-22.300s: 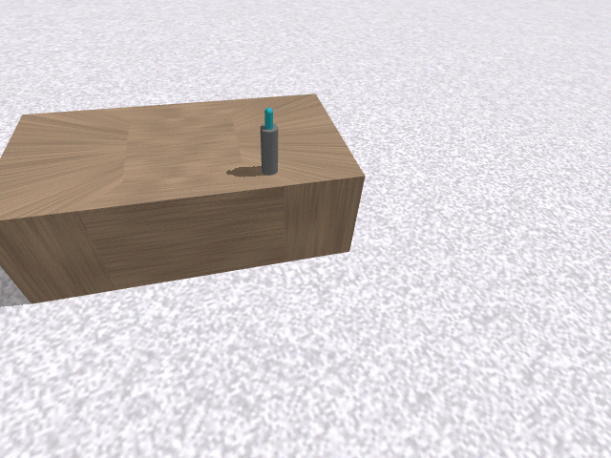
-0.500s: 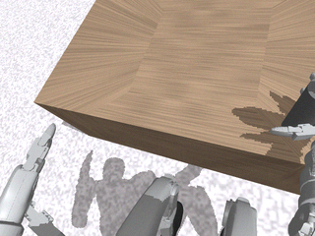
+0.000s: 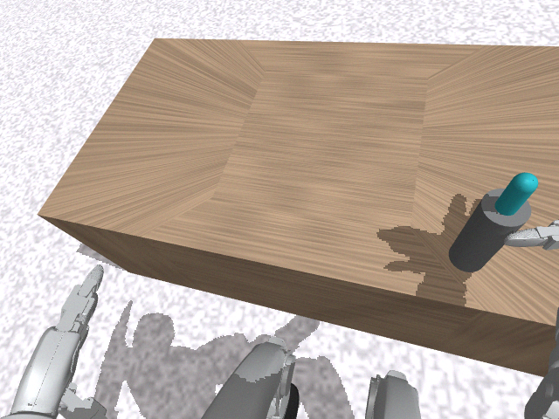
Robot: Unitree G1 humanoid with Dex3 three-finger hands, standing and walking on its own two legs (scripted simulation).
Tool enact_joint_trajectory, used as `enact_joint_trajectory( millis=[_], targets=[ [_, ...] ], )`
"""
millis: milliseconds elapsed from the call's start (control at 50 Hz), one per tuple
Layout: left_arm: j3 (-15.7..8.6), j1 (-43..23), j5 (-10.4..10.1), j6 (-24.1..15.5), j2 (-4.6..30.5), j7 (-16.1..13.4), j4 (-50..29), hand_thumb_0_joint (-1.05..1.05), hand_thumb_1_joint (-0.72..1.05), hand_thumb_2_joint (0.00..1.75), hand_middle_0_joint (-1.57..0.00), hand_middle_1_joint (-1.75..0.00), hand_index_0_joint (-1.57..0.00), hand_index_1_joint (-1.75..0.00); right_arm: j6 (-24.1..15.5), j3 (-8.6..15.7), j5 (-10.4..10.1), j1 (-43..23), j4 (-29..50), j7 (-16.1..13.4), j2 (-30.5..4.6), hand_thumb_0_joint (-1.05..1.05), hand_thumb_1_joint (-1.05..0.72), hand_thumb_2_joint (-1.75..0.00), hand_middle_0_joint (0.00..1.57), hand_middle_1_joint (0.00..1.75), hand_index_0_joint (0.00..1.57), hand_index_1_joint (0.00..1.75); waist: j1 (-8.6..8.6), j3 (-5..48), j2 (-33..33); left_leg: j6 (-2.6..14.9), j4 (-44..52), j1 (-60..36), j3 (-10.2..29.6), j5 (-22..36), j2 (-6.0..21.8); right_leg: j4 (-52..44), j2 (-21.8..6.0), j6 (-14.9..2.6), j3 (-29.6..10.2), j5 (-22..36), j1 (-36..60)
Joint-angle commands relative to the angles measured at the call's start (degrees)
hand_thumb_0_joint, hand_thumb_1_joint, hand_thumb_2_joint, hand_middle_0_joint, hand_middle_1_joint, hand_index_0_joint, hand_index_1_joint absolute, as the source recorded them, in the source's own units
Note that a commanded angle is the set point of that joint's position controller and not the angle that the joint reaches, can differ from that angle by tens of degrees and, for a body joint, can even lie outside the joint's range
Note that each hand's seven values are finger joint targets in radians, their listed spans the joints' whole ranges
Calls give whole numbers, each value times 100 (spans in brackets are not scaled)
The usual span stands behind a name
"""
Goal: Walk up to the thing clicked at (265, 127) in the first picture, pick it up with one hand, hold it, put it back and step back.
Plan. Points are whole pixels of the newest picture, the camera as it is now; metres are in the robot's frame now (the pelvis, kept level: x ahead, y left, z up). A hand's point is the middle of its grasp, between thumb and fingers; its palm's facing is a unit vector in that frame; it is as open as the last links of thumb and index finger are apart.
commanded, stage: rise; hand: right
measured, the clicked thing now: (491, 225) +0.47 -0.21 -0.06
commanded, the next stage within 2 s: home in 0.12 s
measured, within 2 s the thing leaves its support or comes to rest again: neither
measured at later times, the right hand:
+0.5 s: hand out of the picture +0.41 -0.35 +0.10, palm faces +0.40 +0.85 -0.34, open 17.1 cm
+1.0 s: hand (521, 410) +0.22 -0.18 +0.06, palm faces +0.19 +0.96 -0.22, open 17.4 cm
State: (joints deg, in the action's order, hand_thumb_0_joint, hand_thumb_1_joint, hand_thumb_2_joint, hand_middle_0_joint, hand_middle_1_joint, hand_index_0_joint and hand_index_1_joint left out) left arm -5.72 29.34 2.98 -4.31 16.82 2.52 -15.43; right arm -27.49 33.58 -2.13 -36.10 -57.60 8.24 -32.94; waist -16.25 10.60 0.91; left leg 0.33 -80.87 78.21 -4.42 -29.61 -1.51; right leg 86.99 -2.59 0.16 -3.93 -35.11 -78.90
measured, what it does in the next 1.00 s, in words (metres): rises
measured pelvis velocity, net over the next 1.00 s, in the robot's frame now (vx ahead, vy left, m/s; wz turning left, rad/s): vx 0.06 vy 0.01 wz -0.05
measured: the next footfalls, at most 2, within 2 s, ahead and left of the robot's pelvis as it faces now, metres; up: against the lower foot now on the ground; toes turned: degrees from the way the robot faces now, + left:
none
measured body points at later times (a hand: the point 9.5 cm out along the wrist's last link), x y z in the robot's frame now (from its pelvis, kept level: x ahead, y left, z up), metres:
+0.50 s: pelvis +0.04 -0.01 +0.10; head +0.10 -0.04 +0.55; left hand +0.22 +0.19 +0.08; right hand +0.39 -0.39 +0.12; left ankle +0.07 +0.12 -0.57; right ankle +0.04 -0.11 -0.57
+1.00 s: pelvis +0.06 +0.01 +0.13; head +0.07 +0.00 +0.58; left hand +0.22 +0.23 +0.06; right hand +0.21 -0.23 +0.08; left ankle +0.07 +0.12 -0.57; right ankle +0.04 -0.11 -0.57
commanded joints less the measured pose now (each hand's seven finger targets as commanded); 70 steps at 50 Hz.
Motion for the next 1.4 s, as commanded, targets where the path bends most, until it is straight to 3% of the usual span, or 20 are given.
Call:
enact_joint_trajectory(
  millis=[0,20,40,80,100,180,240,320,360,380,440,500,600,700,800,820,860,1100,1240,1380],
  targets=[
    [-695,-246,-79,-318,1053,-280,-1005,0,-58,6,-6,-5,-5,-6,-76,-250,-127,-1611,293,267,-873,0,46,-6,6,5,6,5,4,1964,-684,109,1484,-1959,315,735,-67,-1605,91,-114,-66,910,1704],
    [-583,-261,-96,-328,982,-276,-1058,0,-60,9,-7,-6,-5,-8,-36,-293,-136,-1564,86,316,-856,0,44,-7,6,6,6,6,2,1852,-566,99,1605,-2027,373,580,-57,-1653,82,-129,-48,756,1629],
    [-752,-257,-246,-124,1234,-330,-1473,0,-58,7,-7,-6,-6,-7,451,145,592,-1287,-223,-26,-2798,0,45,-7,5,6,6,6,613,2297,-724,67,1993,-2881,639,453,-2,-2095,142,-77,79,853,2105],
    [-429,486,-235,83,886,-252,-1236,0,-56,7,-7,-6,-5,-7,776,-537,444,-1825,51,-331,-1579,0,51,-6,5,6,6,6,225,1907,-878,39,2269,-2918,645,569,-38,-2256,159,-103,133,930,2331],
    [-408,867,-240,179,841,-221,-683,0,-54,8,-6,-5,-5,-6,940,-549,439,-1705,-167,-376,-1458,0,51,-6,5,6,6,6,288,1564,-987,79,2296,-2731,535,611,-55,-2445,189,-90,151,926,2393],
    [-450,424,-280,357,931,-207,-18,0,-33,15,-4,-4,-2,-5,1402,-195,569,-2135,943,-725,-2644,0,40,-9,5,6,6,6,848,2447,-1830,153,2210,-2869,217,1476,-110,-2744,184,28,212,2164,3827],
    [-386,-99,-308,394,923,-272,90,0,-9,35,-12,-17,-12,-17,1561,-299,528,-1758,1184,-974,-2355,0,47,-10,6,7,6,7,1001,2732,-1686,159,2417,-3292,89,1805,-127,-2938,182,47,189,2685,4397],
    [649,-1017,-274,395,289,-365,497,0,23,56,-14,-20,-14,-20,1648,-937,525,-1576,273,-1199,-1318,0,48,-9,6,6,6,6,1041,1910,-1141,165,2787,-3590,53,1740,-144,-3300,143,52,193,2546,4058],
    [873,-1190,-312,414,138,-370,544,0,32,57,-14,-20,-14,-20,1691,-970,541,-1280,292,-1228,-1300,0,46,-11,6,7,6,7,1205,1926,-1063,154,2931,-3908,66,1782,-118,-3492,121,67,211,2590,4201],
    [876,-1234,-306,423,182,-380,509,0,36,59,-15,-21,-14,-21,1709,-884,559,-1273,473,-1247,-1444,0,47,-10,6,7,6,7,1257,2102,-1193,150,3007,-4127,101,1901,-97,-3547,135,65,252,2724,4361],
    [449,-57,-353,582,538,-404,1032,0,53,69,-16,-24,-16,-24,1983,-1199,440,220,254,-1162,-822,0,47,-10,6,7,6,7,989,1586,-910,137,3222,-4160,-25,2109,-132,-3862,106,108,205,3178,4912],
    [85,-197,-491,722,835,-452,1238,0,57,71,-17,-24,-17,-24,2311,-1384,265,788,1031,-1128,-758,0,46,-11,6,7,6,7,1001,1240,-598,104,3407,-4223,-37,2209,-111,-4043,94,74,213,3470,5149],
    [311,-615,-657,673,422,-485,1631,0,76,82,-19,-27,-19,-28,2634,-2141,27,1194,2812,-1127,118,0,49,-9,6,6,6,6,1191,589,-646,156,3641,-4271,4,1722,-12,-4455,89,16,244,2595,5069],
    [738,-1073,-642,567,52,-623,1215,0,88,89,-20,-29,-20,-29,2552,-2249,-45,2610,4472,-1345,341,0,51,-8,6,6,6,6,1528,1072,-650,155,3795,-5161,82,2096,51,-4495,168,27,347,2921,5442],
    [507,-972,-555,688,133,-741,1703,0,89,90,-20,-29,-20,-30,2642,-2580,-62,4424,5089,-1445,951,0,51,-8,6,6,6,6,1647,855,-761,146,3781,-5428,127,2430,84,-4492,199,56,397,3363,5354],
    [468,-808,-591,723,337,-812,3215,0,90,90,-20,-30,-20,-30,2741,-2092,-49,4744,5179,-1594,681,0,56,-5,5,5,5,5,1499,496,-988,149,3758,-5201,172,2459,14,-4391,170,17,350,3240,5347],
    [569,-1070,-600,639,160,-868,2776,0,90,90,-20,-30,-20,-30,2826,-2952,-84,5090,5887,-1538,1429,0,55,-5,5,5,5,5,1484,450,-867,146,3819,-5284,158,2238,31,-4461,173,-7,368,2819,5272],
    [466,-1704,-509,123,162,-1099,3222,0,90,90,-20,-30,-20,-30,3112,-3031,61,5622,6192,-1607,1428,0,58,-3,5,5,5,5,1346,-116,245,-82,4182,-5091,490,1427,256,-4136,296,-199,444,1685,4706],
    [482,-1853,-464,-186,104,-1078,3324,0,90,90,-20,-30,-20,-30,3266,-3159,98,5978,6309,-1637,1603,0,59,-3,5,5,5,5,1540,-192,63,-44,4416,-5048,629,657,359,-4194,355,-142,502,1313,4627],
    [453,-1887,-453,-300,170,-1084,3399,0,90,90,-20,-30,-20,-30,3331,-3019,115,6037,6366,-1661,1524,0,59,-3,5,4,5,4,1571,-222,-115,-26,4250,-5015,434,778,248,-4281,340,-133,481,1251,4602]
  ],
)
